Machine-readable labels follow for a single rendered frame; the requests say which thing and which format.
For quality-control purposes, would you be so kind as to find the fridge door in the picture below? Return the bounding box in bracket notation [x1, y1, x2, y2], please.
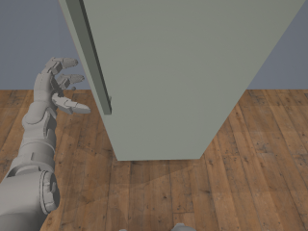
[59, 0, 306, 161]

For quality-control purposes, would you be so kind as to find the robot left hand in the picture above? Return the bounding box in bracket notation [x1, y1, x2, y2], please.
[34, 57, 91, 115]

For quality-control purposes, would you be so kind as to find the robot right shin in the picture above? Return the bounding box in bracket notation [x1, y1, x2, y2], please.
[173, 222, 185, 229]

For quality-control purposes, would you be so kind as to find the robot left upper arm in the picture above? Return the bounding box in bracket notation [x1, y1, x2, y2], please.
[0, 170, 61, 231]

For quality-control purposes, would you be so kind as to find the handle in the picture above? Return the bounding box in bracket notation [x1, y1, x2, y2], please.
[65, 0, 112, 116]

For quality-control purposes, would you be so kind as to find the left robot forearm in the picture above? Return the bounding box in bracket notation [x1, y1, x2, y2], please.
[0, 101, 58, 186]

